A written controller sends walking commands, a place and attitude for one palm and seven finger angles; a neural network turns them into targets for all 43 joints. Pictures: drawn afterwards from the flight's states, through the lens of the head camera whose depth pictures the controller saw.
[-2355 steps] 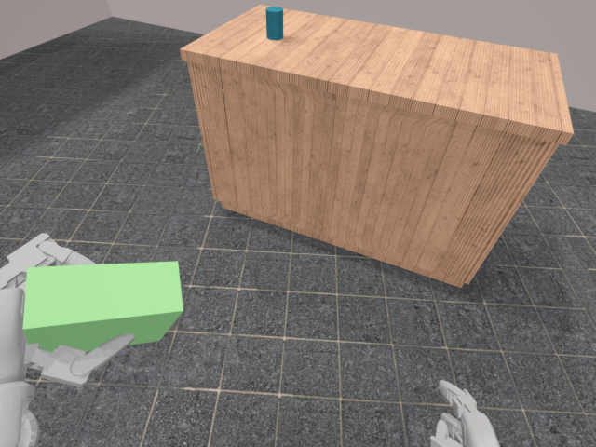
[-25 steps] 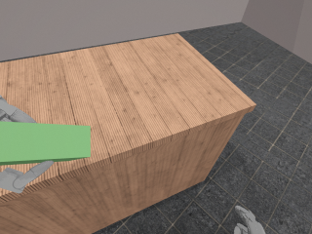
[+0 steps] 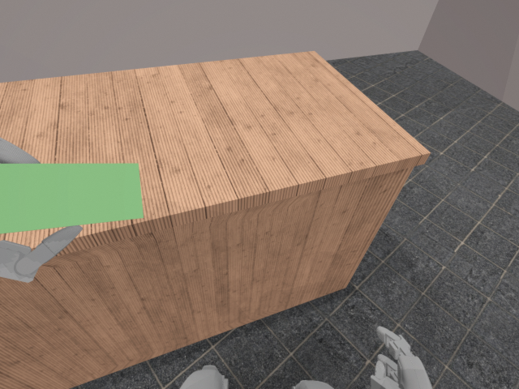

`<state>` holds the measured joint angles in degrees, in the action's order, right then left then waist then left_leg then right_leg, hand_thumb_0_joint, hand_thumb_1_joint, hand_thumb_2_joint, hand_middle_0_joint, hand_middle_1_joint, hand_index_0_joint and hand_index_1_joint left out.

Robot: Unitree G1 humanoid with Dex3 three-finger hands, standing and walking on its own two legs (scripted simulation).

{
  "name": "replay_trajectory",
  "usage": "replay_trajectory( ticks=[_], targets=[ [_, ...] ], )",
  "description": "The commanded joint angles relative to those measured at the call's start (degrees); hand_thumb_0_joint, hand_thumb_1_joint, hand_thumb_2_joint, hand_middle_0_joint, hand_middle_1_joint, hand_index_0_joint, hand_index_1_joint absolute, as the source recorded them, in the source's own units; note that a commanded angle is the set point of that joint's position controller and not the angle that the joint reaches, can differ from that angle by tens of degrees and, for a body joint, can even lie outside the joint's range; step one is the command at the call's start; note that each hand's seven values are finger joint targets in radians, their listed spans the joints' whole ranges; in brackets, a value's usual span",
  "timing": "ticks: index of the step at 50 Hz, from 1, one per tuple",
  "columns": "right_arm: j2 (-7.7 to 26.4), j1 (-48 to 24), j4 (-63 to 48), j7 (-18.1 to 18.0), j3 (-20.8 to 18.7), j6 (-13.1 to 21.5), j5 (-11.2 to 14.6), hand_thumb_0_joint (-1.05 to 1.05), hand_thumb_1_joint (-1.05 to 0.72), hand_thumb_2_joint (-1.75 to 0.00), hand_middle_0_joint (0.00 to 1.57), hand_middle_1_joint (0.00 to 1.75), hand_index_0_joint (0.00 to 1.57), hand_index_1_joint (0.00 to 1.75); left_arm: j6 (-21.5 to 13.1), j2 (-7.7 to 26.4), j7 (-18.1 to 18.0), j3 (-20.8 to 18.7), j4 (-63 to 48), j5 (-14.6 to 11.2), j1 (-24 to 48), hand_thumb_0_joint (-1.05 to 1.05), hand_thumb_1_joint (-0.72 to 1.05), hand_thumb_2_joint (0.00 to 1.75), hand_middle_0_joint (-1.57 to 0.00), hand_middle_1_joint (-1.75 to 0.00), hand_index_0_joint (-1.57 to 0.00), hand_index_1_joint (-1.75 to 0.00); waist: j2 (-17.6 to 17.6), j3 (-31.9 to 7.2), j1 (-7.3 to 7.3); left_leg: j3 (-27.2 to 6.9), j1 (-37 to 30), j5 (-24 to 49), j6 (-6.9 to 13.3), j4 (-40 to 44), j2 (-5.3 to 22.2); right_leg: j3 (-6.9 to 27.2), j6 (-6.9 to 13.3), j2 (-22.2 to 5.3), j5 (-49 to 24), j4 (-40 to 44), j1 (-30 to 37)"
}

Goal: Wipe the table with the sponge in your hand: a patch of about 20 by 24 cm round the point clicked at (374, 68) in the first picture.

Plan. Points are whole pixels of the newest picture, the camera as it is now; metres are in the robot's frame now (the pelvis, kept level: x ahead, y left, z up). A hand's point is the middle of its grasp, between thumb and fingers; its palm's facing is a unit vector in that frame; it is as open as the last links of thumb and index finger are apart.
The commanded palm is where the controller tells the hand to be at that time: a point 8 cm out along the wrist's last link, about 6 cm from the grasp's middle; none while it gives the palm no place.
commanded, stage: step back with the hand held close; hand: left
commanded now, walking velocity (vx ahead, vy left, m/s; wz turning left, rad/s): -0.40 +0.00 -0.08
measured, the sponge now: (80, 199) +0.24 +0.21 +0.23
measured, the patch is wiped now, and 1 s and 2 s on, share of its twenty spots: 1.00 1.00 1.00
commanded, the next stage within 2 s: stop stepping back and stand still in 0.22 s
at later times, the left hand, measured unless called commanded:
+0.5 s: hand out of the picture +0.06 +0.22 +0.25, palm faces +0.42 -0.84 -0.34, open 9.7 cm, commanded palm +0.00 +0.26 +0.26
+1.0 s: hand out of the picture -0.09 +0.18 +0.26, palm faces +0.39 -0.85 -0.35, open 9.7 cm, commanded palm -0.14 +0.22 +0.26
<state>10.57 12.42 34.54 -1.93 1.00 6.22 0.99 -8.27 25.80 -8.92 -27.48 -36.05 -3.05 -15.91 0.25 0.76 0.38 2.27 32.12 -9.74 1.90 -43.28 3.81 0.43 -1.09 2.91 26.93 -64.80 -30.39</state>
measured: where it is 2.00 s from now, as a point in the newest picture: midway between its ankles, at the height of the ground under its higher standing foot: outside the picture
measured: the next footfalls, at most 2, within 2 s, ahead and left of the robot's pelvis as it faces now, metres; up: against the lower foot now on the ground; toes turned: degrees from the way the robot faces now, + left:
right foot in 0.10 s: +0.01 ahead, -0.15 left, +0.00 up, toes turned -1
left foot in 0.32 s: -0.03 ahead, +0.12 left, +0.00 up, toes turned +1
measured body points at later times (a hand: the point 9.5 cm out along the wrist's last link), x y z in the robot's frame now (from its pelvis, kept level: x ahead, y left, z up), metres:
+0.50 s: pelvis -0.17 -0.01 +0.01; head -0.17 +0.01 +0.46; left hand +0.03 +0.26 +0.27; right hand -0.01 -0.26 -0.04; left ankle -0.07 +0.12 -0.70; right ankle -0.13 -0.13 -0.67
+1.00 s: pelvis -0.31 -0.05 +0.02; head -0.37 -0.05 +0.47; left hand -0.11 +0.22 +0.27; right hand -0.20 -0.28 -0.07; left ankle -0.29 +0.08 -0.70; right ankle -0.27 -0.17 -0.66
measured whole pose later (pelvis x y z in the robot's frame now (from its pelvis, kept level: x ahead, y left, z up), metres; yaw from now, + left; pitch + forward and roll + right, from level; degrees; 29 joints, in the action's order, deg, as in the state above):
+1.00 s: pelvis -0.31 -0.05 +0.02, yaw -3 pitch -1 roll +0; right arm 10.0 18.9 38.9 -2.2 2.8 8.3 2.0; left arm -7.7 24.0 -6.2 -23.7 -27.8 -3.7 -21.0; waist 0.6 -7.8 -2.9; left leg 2.1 18.2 -19.4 0.8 -37.8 2.5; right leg -2.5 0.4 -1.7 20.7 -55.3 -29.8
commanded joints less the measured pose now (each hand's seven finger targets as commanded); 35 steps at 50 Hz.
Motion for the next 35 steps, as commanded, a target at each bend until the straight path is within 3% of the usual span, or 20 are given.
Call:
replay_trajectory(
  ticks=[1, 3, 4, 5, 6, 8, 10, 13, 14, 16, 18, 21, 23, 26, 27, 28, 29, 30, 32, 35],
  targets=[
    [9.1, -4.9, -8.4, -0.5, -2.6, 4.9, 0.2, 0.0, -0.9, -0.9, 0.2, 0.3, 0.2, 0.3, -3.9, 6.0, 0.5, -1.7, -10.8, -0.9, 8.6, 0.0, 0.1, 1.3, -1.2, -1.6, -1.2, -1.6, 15.9, -9.3, -0.24, -14.9, -6.7, -23.0, 2.4, 24.7, 11.3, -1.9, 0.6, -0.4, 0.3, 20.1, 10.6],
    [9.1, -5.1, -8.7, -0.4, -2.6, 4.6, -0.1, 0.0, -0.9, -0.9, 0.2, 0.3, 0.2, 0.3, -4.6, 6.6, 1.3, -1.9, -10.8, -1.3, 6.6, 0.0, 0.1, 1.3, -1.2, -1.6, -1.2, -1.6, 11.9, -11.6, 0.4, -11.1, -6.9, -20.9, -0.1, 14.9, 8.9, -1.8, 2.4, -2.4, -7.2, 33.3, 16.9],
    [8.1, -5.3, -8.9, -0.3, -2.6, 4.1, 0.1, 0.0, -0.9, -0.9, 0.2, 0.3, 0.2, 0.3, -5.4, 7.4, 1.7, -1.8, -11.2, -1.0, 6.3, 0.0, 0.1, 1.3, -1.2, -1.6, -1.2, -1.6, 3.3, -11.1, 0.77, -5.2, -8.3, -19.9, -2.3, -0.2, 3.9, 0.8, 4.6, -6.8, -13.1, 43.0, 14.3],
    [6.5, -4.7, -8.4, -0.4, -2.0, 4.3, 0.3, 0.0, -0.9, -0.9, 0.2, 0.3, 0.2, 0.3, -6.5, 9.7, 1.5, -2.4, -11.9, -0.8, 5.3, 0.0, 0.1, 1.3, -1.2, -1.6, -1.2, -1.6, -10.1, -11.1, 0.52, -0.5, -9.3, -17.4, -4.9, -21.8, -2.6, 9.0, 8.8, -15.7, -24.7, 49.6, 9.8],
    [7.7, -5.7, -8.7, -0.8, -3.4, 3.9, 1.5, 0.0, -0.9, -0.9, 0.2, 0.3, 0.2, 0.3, -5.7, 7.8, 2.1, 0.2, -9.8, -0.9, 3.1, 0.0, 0.1, 1.3, -1.2, -1.6, -1.2, -1.6, -21.7, -9.0, 0.42, -3.1, -2.0, -21.4, -5.5, -38.2, -5.6, 18.0, 12.5, -23.5, -37.6, 48.7, 5.9],
    [3.9, -8.6, -10.6, -0.7, -1.3, 2.2, 1.2, 0.0, -0.9, -0.9, 0.2, 0.3, 0.2, 0.3, -4.8, 8.8, 2.5, -3.5, -12.1, -2.0, 0.2, 0.0, 0.1, 1.3, -1.2, -1.6, -1.2, -1.6, -14.0, -5.7, -0.71, -8.6, -0.2, -19.1, -4.5, -42.6, -0.8, 11.9, 12.0, -22.0, -45.2, 41.5, 4.9],
    [4.2, -9.1, -11.1, -1.2, -0.2, -0.2, 0.2, 0.0, -0.9, -0.9, 0.2, 0.3, 0.2, 0.3, -5.0, 8.8, 2.1, -3.1, -15.6, -1.5, 2.4, 0.0, 0.1, 1.3, -1.2, -1.6, -1.2, -1.6, -0.7, -4.1, -1.44, -7.6, -1.7, -20.0, -3.8, -20.1, 1.5, 7.5, 8.4, -19.8, -50.1, 37.1, 9.4],
    [6.1, -7.1, -10.5, -2.5, -1.7, 0.4, 0.6, 0.0, -0.9, -0.9, 0.2, 0.3, 0.2, 0.3, -5.5, 10.5, 0.1, -6.3, -13.4, -2.0, -0.3, 0.0, 0.1, 1.3, -1.2, -1.6, -1.2, -1.6, -2.2, -11.5, -2.01, -1.8, -11.7, -10.7, -3.4, 9.6, -1.1, 9.3, 6.4, -17.3, -49.3, 28.2, 12.8],
    [7.0, -6.0, -10.4, -2.8, -2.8, 0.7, 0.6, 0.0, -0.9, -0.9, 0.2, 0.3, 0.2, 0.3, -5.9, 10.8, -0.3, -6.7, -13.7, -2.4, -0.4, 0.0, 0.1, 1.3, -1.2, -1.6, -1.2, -1.6, -0.5, -13.4, -1.99, -0.7, -16.8, -3.1, -2.8, 16.3, 0.4, 8.1, 4.6, -14.7, -43.0, 25.7, 11.9],
    [9.4, -4.5, -10.0, -2.0, -5.0, 2.4, 0.8, 0.0, -0.9, -0.9, 0.2, 0.3, 0.2, 0.3, -6.5, 10.3, -0.4, -6.9, -15.9, -2.8, 0.3, 0.0, 0.1, 1.3, -1.2, -1.6, -1.2, -1.6, 15.6, -12.6, -1.05, -13.6, -29.6, 30.7, 4.0, 20.6, 17.0, 1.7, -0.3, -2.4, -1.8, 10.1, -5.6],
    [9.0, -3.3, -9.0, -0.7, -4.9, 4.1, 0.0, 0.0, -0.9, -0.9, 0.2, 0.3, 0.2, 0.3, -5.7, 10.8, -0.1, -7.2, -15.7, -2.2, 1.9, 0.0, 0.1, 1.3, -1.2, -1.6, -1.2, -1.6, 18.2, -13.1, -2.68, -19.0, -20.3, 20.4, 8.2, 17.7, 17.0, 6.9, -0.7, -2.2, 4.1, -3.1, -3.8],
    [9.4, -4.1, -7.9, 0.6, -5.4, 5.3, 1.7, 0.0, -0.9, -0.9, 0.2, 0.3, 0.2, 0.3, -4.1, 8.7, -0.1, -5.3, -15.4, -1.6, 0.1, 0.0, 0.1, 1.3, -1.2, -1.6, -1.2, -1.6, 10.3, -10.9, -1.66, -14.0, -15.5, -5.4, 6.0, 19.4, 12.7, 3.7, -0.5, -3.5, -2.8, 4.7, 0.1],
    [9.7, -6.1, -8.4, 0.5, -3.9, 4.4, 1.3, 0.0, -0.9, -0.9, 0.2, 0.3, 0.2, 0.3, -3.3, 7.2, -0.2, -3.1, -14.3, -1.0, -0.1, 0.0, 0.1, 1.3, -1.2, -1.6, -1.2, -1.6, 14.6, -6.9, -1.71, -13.1, -4.5, -26.8, 3.9, 23.3, 10.5, -0.8, 0.3, -2.7, -4.3, 15.5, 9.7],
    [9.9, -8.0, -9.5, -0.4, -2.8, 2.3, 0.4, 0.0, -0.9, -0.9, 0.2, 0.3, 0.2, 0.3, -2.0, 7.3, 0.9, -2.7, -8.9, -0.1, 0.3, 0.0, 0.1, 1.3, -1.2, -1.6, -1.2, -1.6, 12.8, -5.5, 0.38, -7.5, 5.0, -33.6, 0.9, 16.2, 4.8, -6.7, 2.0, -0.2, -9.0, 31.0, 23.7],
    [9.0, -7.2, -9.7, -0.5, -2.8, 1.6, 0.4, 0.0, -0.9, -0.9, 0.2, 0.3, 0.2, 0.3, -2.0, 8.4, 1.4, -2.9, -8.0, 0.2, 1.9, 0.0, 0.1, 1.3, -1.2, -1.6, -1.2, -1.6, 4.9, -5.9, 0.53, -2.0, 4.0, -31.7, 0.0, 4.2, 0.5, -5.5, 3.6, -2.4, -9.5, 38.6, 22.6],
    [8.2, -6.7, -9.5, -0.7, -2.9, 0.9, 0.6, 0.0, -0.9, -0.9, 0.2, 0.3, 0.2, 0.3, -2.3, 9.8, 1.7, -3.0, -7.9, 0.2, 4.2, 0.0, 0.1, 1.3, -1.2, -1.6, -1.2, -1.6, -8.5, -4.6, 0.44, 3.3, 2.8, -25.2, -1.1, -19.6, -5.1, 3.2, 7.5, -9.4, -12.4, 46.3, 16.4],
    [9.4, -5.4, -8.7, -0.8, -4.1, 1.3, 1.9, 0.0, -0.9, -0.9, 0.2, 0.3, 0.2, 0.3, -1.6, 8.8, 2.2, -1.4, -5.6, -0.3, 4.5, 0.0, 0.1, 1.3, -1.2, -1.6, -1.2, -1.6, -22.2, -5.6, -0.45, -2.0, 0.2, -17.4, -1.8, -40.6, -6.2, 21.8, 12.0, -19.1, -3.4, 52.8, 4.0],
    [9.9, -5.3, -7.0, -0.3, -3.8, 1.2, 1.9, 0.0, -0.9, -0.9, 0.2, 0.3, 0.2, 0.3, -1.6, 9.2, 3.0, -1.3, -5.9, -0.6, 8.3, 0.0, 0.1, 1.3, -1.2, -1.6, -1.2, -1.6, -19.1, -3.9, -2.17, -6.6, -2.2, -11.9, -2.2, -48.7, -5.5, 23.3, 12.7, -19.9, -0.1, 54.2, -5.9],
    [7.0, -7.2, -6.0, -0.4, -1.8, -0.3, 1.7, 0.0, -0.9, -0.9, 0.2, 0.3, 0.2, 0.3, -1.1, 9.8, 3.4, -1.4, -5.9, -1.3, 11.0, 0.0, 0.1, 1.3, -1.2, -1.6, -1.2, -1.6, -6.1, -0.9, -3.9, -6.9, -5.3, -7.4, -0.8, -44.7, 0.3, 13.3, 10.4, -18.8, 6.6, 50.5, -17.0],
    [6.6, -7.1, -5.7, -1.4, -1.5, 1.2, 1.8, 0.0, -0.9, -0.9, 0.2, 0.3, 0.2, 0.3, -0.8, 8.9, 2.6, 0.5, -7.8, -1.2, 11.2, 0.0, 0.1, 1.3, -1.2, -1.6, -1.2, -1.6, -1.4, -4.6, -2.5, -1.6, -14.4, -14.9, 1.6, -13.3, -0.1, 6.8, 7.3, -15.5, 9.6, 45.8, -15.0]
  ],
)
